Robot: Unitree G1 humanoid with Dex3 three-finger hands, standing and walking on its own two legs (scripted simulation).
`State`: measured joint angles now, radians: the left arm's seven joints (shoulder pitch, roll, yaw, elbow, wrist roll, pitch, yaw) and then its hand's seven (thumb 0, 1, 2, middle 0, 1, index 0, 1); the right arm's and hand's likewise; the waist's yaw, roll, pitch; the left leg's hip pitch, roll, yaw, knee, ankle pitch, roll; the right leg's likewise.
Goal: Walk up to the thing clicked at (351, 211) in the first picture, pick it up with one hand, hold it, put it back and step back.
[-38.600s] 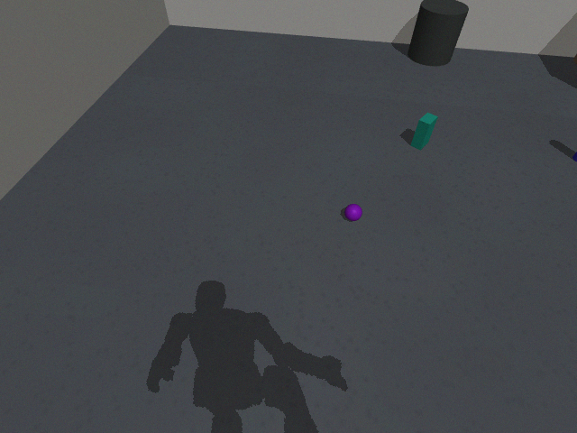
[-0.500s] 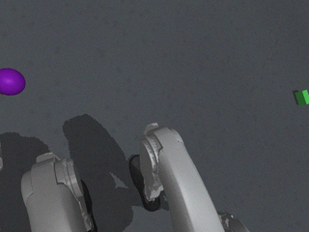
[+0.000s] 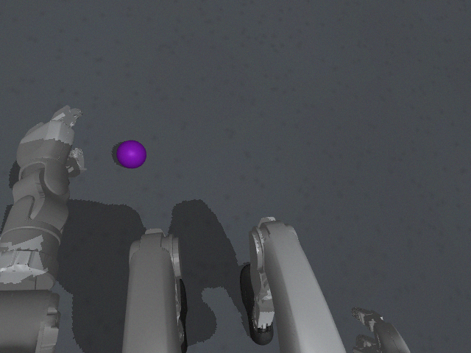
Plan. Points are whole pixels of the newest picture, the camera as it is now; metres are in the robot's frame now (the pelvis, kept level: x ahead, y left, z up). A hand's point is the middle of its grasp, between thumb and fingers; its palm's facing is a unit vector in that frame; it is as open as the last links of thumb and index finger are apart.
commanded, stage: home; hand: left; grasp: from above
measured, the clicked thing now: (131, 154) +0.56 +0.22 -0.40
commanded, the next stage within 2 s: none
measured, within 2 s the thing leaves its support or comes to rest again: neither
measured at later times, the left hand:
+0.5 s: hand (43, 242) +0.29 +0.21 +0.08, palm faces +0.04 -0.94 -0.34, open 7.4 cm
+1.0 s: hand out of the picture +0.22 +0.20 +0.23, palm faces +0.18 -0.96 -0.21, open 7.4 cm
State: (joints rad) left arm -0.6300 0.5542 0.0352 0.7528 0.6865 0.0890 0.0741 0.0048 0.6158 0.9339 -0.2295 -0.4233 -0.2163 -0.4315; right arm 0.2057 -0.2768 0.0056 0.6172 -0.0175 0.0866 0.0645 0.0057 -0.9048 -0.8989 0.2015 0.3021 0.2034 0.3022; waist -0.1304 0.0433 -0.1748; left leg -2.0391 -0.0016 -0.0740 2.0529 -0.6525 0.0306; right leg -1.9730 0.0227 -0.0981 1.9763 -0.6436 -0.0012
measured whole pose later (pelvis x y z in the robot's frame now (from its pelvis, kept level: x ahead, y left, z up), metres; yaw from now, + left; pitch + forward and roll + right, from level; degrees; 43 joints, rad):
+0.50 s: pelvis +0.03 +0.00 +0.19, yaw +5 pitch +21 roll -4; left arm -0.01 0.29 0.03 0.37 0.06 0.29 0.11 0.01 0.90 0.90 -0.21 -0.29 -0.20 -0.30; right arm 0.17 -0.21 0.05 0.58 0.04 -0.08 -0.08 0.01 -0.90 -0.90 0.20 0.30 0.20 0.30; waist -0.08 0.02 -0.18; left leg -1.24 0.00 -0.07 1.41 -0.55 0.01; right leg -1.18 0.03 -0.07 1.35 -0.54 -0.01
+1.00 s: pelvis +0.09 +0.00 +0.28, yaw +7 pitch +10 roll -3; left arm 0.52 0.23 0.03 -0.11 -0.06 0.44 0.05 0.01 0.91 0.90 -0.20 -0.29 -0.20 -0.30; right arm 0.29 -0.22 0.04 0.50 0.02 -0.18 -0.18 0.01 -0.90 -0.90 0.20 0.30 0.20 0.30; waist -0.04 0.05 -0.19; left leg -0.68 0.00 -0.06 0.98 -0.48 0.02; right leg -0.61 0.03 -0.06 0.90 -0.46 -0.01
